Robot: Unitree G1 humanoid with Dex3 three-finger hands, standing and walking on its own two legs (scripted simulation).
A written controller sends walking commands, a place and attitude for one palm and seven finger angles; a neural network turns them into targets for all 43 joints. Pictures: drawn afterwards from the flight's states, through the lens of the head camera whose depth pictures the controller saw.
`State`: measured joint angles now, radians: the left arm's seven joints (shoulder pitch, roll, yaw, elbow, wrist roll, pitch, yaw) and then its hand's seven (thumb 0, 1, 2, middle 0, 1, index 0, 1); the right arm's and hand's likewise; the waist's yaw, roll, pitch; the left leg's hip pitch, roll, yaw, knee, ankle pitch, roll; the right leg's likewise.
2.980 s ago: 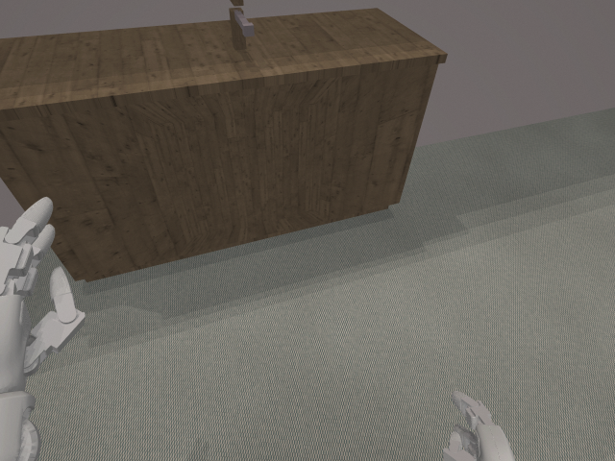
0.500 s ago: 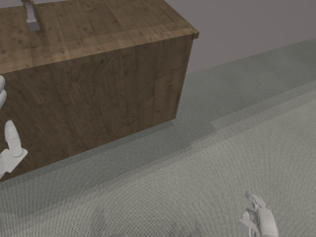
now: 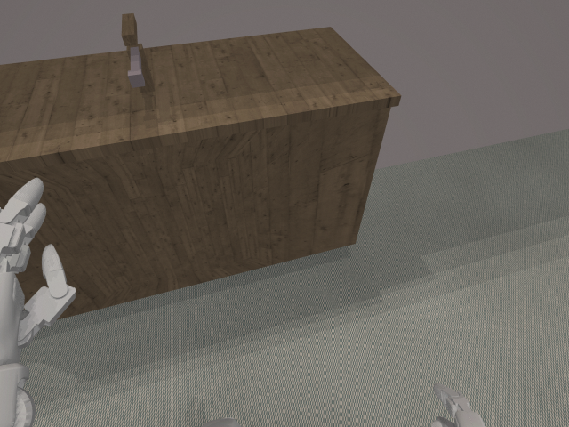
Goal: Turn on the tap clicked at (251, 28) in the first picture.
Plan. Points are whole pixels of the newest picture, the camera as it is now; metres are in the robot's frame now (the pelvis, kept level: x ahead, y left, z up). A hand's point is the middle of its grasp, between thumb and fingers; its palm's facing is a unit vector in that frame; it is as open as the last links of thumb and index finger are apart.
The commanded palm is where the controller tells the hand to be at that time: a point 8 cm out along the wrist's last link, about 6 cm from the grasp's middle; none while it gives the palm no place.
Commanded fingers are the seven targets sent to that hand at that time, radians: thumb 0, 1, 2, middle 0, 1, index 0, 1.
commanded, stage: take the last steps up to it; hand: left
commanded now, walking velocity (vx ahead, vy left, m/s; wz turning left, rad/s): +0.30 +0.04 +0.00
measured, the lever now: (136, 78) +0.76 +0.39 +0.11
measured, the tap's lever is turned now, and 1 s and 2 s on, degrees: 0 0 0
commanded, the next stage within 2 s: come to a stop and stand still in 1.68 s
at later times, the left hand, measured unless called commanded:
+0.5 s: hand (93, 236) +0.28 +0.24 +0.17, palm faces +0.43 -0.77 -0.47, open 7.4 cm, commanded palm +0.23 +0.28 +0.17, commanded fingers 0.00 0.90 0.90 -0.20 -0.30 -0.20 -0.30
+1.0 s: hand (127, 163) +0.40 +0.25 +0.18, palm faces +0.40 -0.83 -0.39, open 7.4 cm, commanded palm +0.34 +0.29 +0.17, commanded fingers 0.00 0.90 0.90 -0.20 -0.30 -0.20 -0.30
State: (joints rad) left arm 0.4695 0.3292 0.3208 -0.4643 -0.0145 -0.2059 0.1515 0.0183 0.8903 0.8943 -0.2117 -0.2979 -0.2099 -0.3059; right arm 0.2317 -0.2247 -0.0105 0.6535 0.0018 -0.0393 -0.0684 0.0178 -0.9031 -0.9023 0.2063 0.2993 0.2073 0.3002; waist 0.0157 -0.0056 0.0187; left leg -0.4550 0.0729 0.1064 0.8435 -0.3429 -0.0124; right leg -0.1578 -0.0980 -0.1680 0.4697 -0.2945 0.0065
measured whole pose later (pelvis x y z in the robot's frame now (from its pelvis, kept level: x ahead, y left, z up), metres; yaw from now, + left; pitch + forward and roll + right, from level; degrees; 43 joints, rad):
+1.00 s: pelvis +0.17 +0.01 -0.01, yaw -1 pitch +0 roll +0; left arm 0.44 0.37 0.38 -0.52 -0.03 -0.22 0.16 0.02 0.89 0.89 -0.21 -0.30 -0.21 -0.31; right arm 0.18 -0.14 0.01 0.60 0.01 -0.10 -0.05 0.02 -0.91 -0.90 0.20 0.30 0.20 0.30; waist -0.01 -0.01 0.04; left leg -0.30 0.10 0.15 0.56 -0.25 0.00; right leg -0.43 -0.07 -0.10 0.94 -0.45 0.02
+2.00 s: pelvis +0.32 +0.00 -0.01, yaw +0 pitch -2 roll -1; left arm 0.49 0.35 0.34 -0.56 -0.02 -0.21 0.16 0.02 0.89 0.89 -0.21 -0.30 -0.21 -0.31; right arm 0.19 -0.24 -0.02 0.60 0.00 -0.05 -0.07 0.02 -0.90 -0.90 0.20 0.30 0.21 0.30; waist 0.00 0.01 0.08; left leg -0.29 0.05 0.09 0.55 -0.22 0.00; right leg -0.24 -0.06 -0.15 0.58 -0.30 0.00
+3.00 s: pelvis +0.32 +0.02 +0.00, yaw -3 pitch -1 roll -1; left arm 0.39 0.35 0.34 -0.42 -0.02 -0.22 0.10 0.02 0.89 0.89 -0.21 -0.30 -0.21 -0.31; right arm 0.21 -0.17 0.05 0.59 -0.01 -0.16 -0.02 0.02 -0.90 -0.90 0.21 0.30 0.21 0.30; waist 0.05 -0.03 0.05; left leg -0.25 -0.02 0.01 0.42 -0.15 0.04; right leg -0.16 0.00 -0.01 0.35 -0.19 0.02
